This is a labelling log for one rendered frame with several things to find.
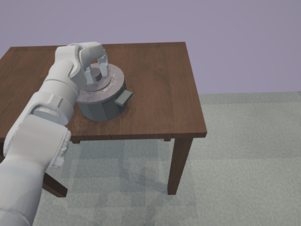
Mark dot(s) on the lid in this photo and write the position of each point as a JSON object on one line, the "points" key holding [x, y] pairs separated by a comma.
{"points": [[107, 88]]}

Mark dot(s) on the pot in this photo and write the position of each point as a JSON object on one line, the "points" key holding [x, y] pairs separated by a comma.
{"points": [[109, 109]]}

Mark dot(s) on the left robot upper arm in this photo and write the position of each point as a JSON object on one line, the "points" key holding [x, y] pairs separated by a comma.
{"points": [[39, 145]]}

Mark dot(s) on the left robot forearm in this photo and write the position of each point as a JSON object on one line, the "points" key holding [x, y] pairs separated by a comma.
{"points": [[57, 96]]}

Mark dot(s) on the knob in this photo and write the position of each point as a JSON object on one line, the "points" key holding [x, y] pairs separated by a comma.
{"points": [[97, 74]]}

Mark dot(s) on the table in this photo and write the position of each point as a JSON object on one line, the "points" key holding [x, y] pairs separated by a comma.
{"points": [[164, 104]]}

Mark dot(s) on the robot left hand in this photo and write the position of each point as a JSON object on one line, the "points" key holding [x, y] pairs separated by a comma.
{"points": [[97, 52]]}

